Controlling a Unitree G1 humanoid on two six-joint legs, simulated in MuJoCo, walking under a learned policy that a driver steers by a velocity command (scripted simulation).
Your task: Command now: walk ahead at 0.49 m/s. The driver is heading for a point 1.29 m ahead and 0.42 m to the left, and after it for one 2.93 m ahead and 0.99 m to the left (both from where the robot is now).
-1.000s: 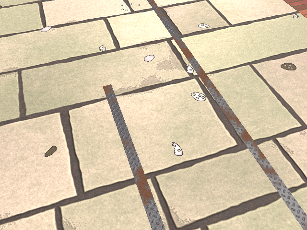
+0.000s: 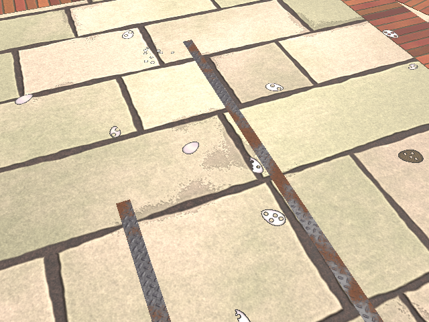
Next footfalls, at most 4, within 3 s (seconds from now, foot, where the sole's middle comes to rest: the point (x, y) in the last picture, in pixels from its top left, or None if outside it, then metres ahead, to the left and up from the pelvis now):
0.30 right None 0.34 -0.17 -0.78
0.86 left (178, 303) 0.58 0.12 -0.78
1.38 right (187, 212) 0.93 0.10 -0.78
1.88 left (91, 207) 0.96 0.46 -0.78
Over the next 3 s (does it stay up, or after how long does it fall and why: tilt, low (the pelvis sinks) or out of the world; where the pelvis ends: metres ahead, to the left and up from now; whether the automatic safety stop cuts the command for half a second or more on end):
stays up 1.24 0.53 -0.01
